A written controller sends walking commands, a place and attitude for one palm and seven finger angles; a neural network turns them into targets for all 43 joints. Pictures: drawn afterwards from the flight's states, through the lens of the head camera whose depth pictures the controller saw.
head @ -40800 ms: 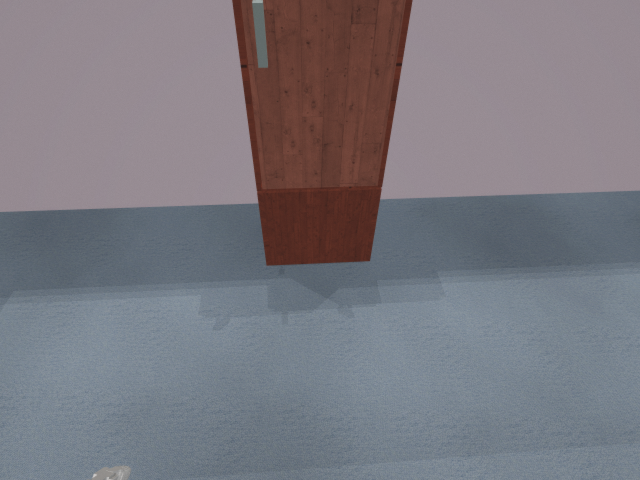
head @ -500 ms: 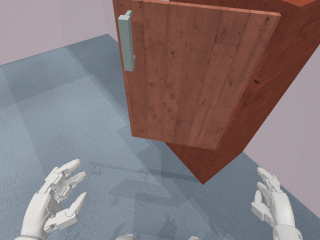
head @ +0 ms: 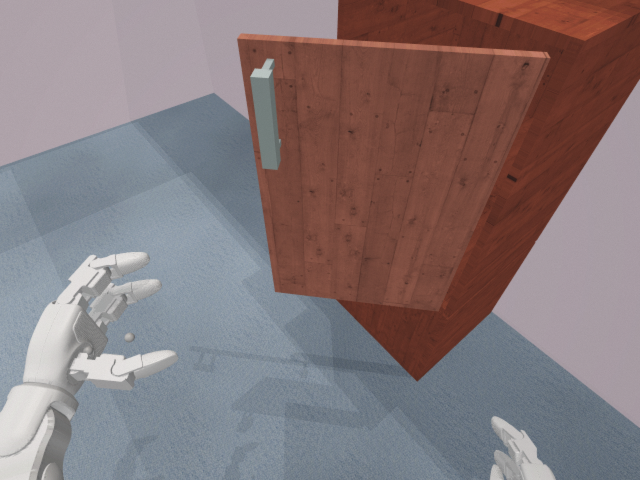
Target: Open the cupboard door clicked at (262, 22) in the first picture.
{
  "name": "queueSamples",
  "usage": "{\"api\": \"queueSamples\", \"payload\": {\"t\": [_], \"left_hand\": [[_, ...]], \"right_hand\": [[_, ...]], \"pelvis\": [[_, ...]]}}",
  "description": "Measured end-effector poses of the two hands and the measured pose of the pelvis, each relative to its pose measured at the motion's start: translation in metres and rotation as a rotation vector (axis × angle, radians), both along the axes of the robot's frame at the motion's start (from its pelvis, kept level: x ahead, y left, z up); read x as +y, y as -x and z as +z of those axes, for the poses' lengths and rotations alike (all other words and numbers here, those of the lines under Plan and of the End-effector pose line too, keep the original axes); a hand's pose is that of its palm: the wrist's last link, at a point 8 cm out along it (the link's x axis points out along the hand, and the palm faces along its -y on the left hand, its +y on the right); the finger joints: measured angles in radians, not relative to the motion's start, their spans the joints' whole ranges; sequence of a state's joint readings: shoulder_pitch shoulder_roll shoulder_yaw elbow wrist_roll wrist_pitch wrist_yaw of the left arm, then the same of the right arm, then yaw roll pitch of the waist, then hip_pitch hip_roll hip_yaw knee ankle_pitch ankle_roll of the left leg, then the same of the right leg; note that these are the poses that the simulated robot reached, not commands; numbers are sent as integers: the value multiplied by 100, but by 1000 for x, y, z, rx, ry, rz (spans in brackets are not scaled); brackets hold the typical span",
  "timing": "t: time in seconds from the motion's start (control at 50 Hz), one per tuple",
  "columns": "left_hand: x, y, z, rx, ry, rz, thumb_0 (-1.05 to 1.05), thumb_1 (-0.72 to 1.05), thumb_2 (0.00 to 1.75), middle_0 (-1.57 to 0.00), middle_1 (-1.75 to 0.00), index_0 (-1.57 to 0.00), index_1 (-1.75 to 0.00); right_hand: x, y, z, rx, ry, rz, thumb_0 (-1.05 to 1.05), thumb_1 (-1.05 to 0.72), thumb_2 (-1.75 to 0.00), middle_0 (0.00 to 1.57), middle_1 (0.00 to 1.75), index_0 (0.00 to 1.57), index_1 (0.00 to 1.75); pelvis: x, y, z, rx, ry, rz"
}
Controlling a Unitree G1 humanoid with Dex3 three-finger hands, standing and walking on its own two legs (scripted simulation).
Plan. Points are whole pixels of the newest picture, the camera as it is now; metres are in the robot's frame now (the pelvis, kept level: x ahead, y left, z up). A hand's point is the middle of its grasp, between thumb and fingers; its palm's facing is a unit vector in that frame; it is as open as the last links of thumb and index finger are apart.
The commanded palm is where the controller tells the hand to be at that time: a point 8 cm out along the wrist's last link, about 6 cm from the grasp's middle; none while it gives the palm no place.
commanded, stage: raise the hand with hooked fingers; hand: left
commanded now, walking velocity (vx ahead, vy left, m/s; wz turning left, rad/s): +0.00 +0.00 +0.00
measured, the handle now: (270, 115) +0.55 +0.12 +0.18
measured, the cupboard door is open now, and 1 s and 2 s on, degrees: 43 43 43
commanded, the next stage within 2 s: move the hooked fingers beside the handle in 1.14 s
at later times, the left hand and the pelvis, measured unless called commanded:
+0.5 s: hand (92, 249) +0.29 +0.26 +0.18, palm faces +0.03 -1.00 -0.09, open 13.9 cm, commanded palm +0.26 +0.30 +0.19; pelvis +0.02 -0.01 +0.02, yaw +0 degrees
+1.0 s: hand (106, 220) +0.31 +0.24 +0.20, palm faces +0.04 -1.00 -0.07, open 14.0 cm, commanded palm +0.28 +0.29 +0.20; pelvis +0.02 -0.03 +0.02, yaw -1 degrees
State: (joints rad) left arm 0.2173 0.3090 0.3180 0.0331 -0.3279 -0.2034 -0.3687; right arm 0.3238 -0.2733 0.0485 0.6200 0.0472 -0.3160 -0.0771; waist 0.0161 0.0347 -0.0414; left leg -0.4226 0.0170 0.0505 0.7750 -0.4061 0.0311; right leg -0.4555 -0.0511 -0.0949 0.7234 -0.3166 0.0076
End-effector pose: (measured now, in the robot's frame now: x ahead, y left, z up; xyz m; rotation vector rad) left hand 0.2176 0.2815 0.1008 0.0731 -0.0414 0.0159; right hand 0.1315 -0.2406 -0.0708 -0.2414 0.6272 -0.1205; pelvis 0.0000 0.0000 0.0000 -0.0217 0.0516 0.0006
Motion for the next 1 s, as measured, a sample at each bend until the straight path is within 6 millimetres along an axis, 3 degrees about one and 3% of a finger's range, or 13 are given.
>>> {"api": "queueSamples", "payload": {"t": [0.1, 0.22, 0.32, 0.44, 0.64, 0.78, 0.9, 1.0], "left_hand": [[4, -13, 7, 29, -5, -40, 0, -14, 46, -27, -96, -27, -97], [18, -28, 41, -45, -8, -5, 0, -28, 40, -28, -105, -29, -106], [27, -37, 60, -49, -6, 18, 0, -39, 35, -29, -112, -29, -113], [27, -47, 68, 10, -17, 3, -1, -46, 32, -30, -117, -30, -118], [35, -71, 110, -63, -21, 24, -1, -50, 31, -30, -119, -30, -120], [25, -86, 109, -1, -4, -25, -1, -50, 30, -30, -120, -30, -120], [17, -80, 95, 0, 24, -16, -1, -50, 30, -30, -120, -30, -120], [16, -74, 100, -36, 3, 21, -1, -50, 30, -30, -120, -30, -120]], "right_hand": [[-3, -21, 16, -69, 25, -8, 1, -90, -90, 20, 30, 21, 30], [4, -46, 36, -159, 10, 11, 1, -90, -90, 20, 30, 21, 30], [13, -60, 39, -170, -19, 45, 1, -90, -90, 20, 30, 21, 30], [16, -62, 32, -126, -45, 60, 1, -90, -90, 20, 30, 21, 30], [-2, -52, 24, -53, -42, 31, 1, -90, -90, 20, 30, 21, 30], [-22, -46, 24, -44, -37, -11, 1, -90, -90, 20, 30, 21, 30], [-31, -44, 28, -52, -24, -26, 1, -90, -90, 20, 30, 21, 30], [-29, -46, 31, -68, -21, -20, 1, -90, -90, 20, 30, 20, 30]], "pelvis": [[1, -2, 4, -26, 2, 4], [-1, -8, 11, -56, 0, 1], [-4, -12, 16, -70, -2, 6], [-8, -15, 20, -74, -7, 8], [-19, -20, 24, -83, -11, 9], [-23, -21, 25, -69, -18, -4], [-26, -20, 24, -73, -20, -14], [-27, -18, 25, -88, -19, -12]]}}
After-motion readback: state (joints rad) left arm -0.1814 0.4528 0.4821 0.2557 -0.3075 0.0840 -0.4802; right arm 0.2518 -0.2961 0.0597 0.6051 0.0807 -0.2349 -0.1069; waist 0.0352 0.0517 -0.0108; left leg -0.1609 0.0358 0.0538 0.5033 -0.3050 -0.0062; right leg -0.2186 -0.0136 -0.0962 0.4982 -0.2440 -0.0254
